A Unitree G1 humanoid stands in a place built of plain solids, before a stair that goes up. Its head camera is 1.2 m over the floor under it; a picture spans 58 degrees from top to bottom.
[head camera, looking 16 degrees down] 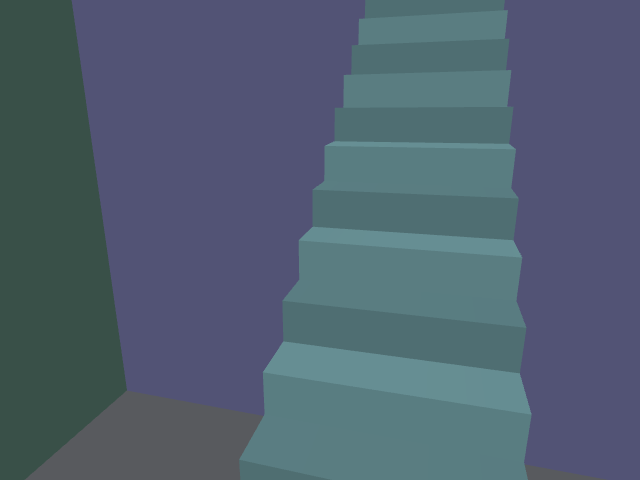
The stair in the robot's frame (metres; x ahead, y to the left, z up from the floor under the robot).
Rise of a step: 0.18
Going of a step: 0.21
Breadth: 0.85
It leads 15 degrees to the right of straight ahead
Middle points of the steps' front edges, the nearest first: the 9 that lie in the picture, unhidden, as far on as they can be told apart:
1.19 -0.21 0.36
1.39 -0.27 0.53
1.59 -0.32 0.71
1.79 -0.38 0.89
2.00 -0.43 1.06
2.20 -0.48 1.24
2.40 -0.54 1.42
2.60 -0.59 1.59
2.80 -0.65 1.77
